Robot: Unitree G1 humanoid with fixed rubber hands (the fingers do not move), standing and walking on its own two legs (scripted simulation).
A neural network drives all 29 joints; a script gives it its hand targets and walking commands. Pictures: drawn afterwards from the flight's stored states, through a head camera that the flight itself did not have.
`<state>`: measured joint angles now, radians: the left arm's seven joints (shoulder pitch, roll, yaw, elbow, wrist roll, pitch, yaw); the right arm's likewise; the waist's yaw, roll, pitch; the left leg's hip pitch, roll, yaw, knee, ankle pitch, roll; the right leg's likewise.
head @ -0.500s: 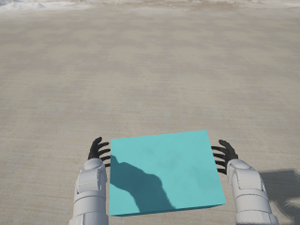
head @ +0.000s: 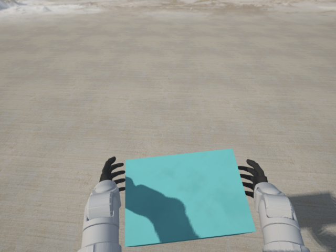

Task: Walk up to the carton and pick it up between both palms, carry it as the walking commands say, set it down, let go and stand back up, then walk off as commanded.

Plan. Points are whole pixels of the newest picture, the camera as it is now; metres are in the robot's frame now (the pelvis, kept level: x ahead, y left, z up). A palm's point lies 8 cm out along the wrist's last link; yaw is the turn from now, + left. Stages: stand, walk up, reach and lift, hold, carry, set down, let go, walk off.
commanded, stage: hold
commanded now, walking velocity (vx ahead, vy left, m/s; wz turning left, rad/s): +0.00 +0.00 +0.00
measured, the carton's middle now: (183, 199) +0.31 +0.00 -0.04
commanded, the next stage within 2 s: carry in 0.80 s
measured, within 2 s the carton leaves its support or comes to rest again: neither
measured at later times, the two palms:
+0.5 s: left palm (108, 196) +0.27 +0.19 +0.03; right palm (259, 186) +0.29 -0.19 +0.04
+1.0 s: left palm (105, 183) +0.28 +0.19 +0.06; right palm (256, 183) +0.29 -0.18 +0.06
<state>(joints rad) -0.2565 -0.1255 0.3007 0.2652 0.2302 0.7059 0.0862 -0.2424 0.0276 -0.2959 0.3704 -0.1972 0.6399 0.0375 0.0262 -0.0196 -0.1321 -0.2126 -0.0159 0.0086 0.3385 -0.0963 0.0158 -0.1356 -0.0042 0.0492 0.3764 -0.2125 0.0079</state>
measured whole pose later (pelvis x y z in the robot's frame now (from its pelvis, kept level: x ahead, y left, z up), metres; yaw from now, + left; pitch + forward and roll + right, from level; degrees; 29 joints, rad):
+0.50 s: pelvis +0.01 +0.00 +0.00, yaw +0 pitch -1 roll +0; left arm -0.16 -0.13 0.31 0.24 0.21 0.67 0.04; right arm -0.23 0.05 -0.30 0.31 -0.20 0.69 0.01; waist 0.03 -0.02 -0.13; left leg -0.21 -0.02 0.01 0.33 -0.10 0.01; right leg -0.14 0.00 0.05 0.37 -0.22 0.01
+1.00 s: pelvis +0.00 +0.01 -0.01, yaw +2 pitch -1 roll -1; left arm -0.27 -0.13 0.24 0.17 0.14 0.74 0.13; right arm -0.22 0.03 -0.30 0.12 -0.20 0.77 0.00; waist 0.03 0.02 -0.11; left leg -0.42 -0.01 0.01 0.79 -0.32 -0.01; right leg -0.21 -0.02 0.01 0.52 -0.29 0.02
